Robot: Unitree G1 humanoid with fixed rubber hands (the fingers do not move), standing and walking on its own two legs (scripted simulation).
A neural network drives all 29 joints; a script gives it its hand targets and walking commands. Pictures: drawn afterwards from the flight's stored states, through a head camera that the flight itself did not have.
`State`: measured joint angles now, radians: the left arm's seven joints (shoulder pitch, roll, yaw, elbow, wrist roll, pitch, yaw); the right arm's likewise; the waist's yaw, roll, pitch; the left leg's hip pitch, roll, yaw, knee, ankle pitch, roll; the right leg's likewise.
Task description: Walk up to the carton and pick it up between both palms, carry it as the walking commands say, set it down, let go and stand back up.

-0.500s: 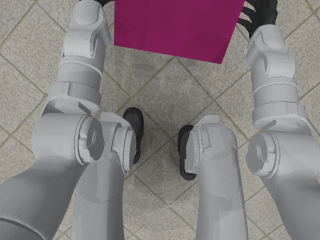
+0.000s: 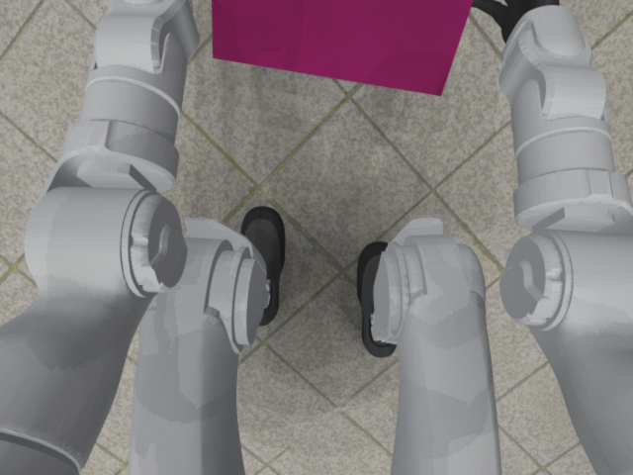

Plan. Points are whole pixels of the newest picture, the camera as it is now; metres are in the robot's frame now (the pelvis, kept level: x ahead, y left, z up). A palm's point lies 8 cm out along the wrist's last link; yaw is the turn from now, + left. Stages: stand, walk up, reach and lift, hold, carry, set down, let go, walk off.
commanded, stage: set down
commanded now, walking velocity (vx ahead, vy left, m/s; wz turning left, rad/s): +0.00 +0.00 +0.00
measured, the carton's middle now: out of the picture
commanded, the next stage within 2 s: none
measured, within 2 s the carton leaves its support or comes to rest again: rests again in 1.64 s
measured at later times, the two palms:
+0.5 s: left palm out of the picture +0.56 +0.15 -0.18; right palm out of the picture +0.54 -0.18 -0.19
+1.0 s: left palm out of the picture +0.57 +0.15 -0.19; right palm out of the picture +0.55 -0.18 -0.20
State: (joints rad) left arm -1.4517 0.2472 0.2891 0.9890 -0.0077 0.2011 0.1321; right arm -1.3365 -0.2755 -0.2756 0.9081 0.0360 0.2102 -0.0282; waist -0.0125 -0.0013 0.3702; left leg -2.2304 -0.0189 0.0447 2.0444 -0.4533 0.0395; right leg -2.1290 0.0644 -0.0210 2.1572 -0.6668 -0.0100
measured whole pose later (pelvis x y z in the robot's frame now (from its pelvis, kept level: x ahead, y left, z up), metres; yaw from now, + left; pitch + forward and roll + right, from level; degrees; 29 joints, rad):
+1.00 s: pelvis +0.01 +0.00 -0.01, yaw +0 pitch +38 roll +0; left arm -1.52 0.26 0.39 0.99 0.07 0.16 0.02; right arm -1.40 -0.30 -0.33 0.91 -0.02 0.18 0.06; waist -0.01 0.00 0.40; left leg -2.27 -0.02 0.04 2.10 -0.49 0.04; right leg -2.16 0.07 -0.02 2.21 -0.70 -0.01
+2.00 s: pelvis +0.00 +0.00 -0.03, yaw +0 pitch +35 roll +0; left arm -1.49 0.37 0.22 1.19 -0.16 0.06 0.11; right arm -1.42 -0.40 -0.15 1.08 0.18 0.08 -0.05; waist -0.01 0.01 0.45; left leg -2.27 -0.01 0.04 2.13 -0.46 0.03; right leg -2.18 0.07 -0.03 2.25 -0.67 -0.01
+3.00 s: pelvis -0.01 -0.01 +0.15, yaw +1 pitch +28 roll +3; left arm -1.30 0.43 0.22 0.54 -0.20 0.43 0.10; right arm -1.41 -0.45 -0.14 0.66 0.20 0.43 -0.09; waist -0.01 -0.03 0.52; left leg -1.67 -0.03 0.04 1.58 -0.39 0.01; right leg -1.63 0.07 0.03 1.70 -0.56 -0.04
